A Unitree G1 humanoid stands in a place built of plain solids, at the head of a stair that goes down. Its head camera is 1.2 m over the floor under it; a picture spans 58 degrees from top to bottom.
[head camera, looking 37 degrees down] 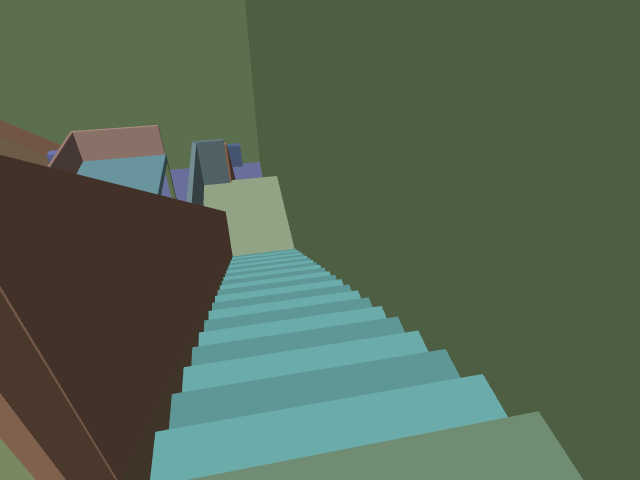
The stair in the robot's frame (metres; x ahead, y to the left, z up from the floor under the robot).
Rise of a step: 0.17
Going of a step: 0.26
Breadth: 1.18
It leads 11 degrees to the left of straight ahead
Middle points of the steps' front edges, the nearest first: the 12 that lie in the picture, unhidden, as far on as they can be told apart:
0.62 -0.08 0.00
0.88 -0.03 -0.17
1.14 0.02 -0.35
1.40 0.07 -0.52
1.66 0.12 -0.70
1.91 0.17 -0.87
2.17 0.22 -1.05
2.43 0.27 -1.22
2.69 0.32 -1.40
2.95 0.37 -1.57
3.21 0.43 -1.74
3.46 0.48 -1.92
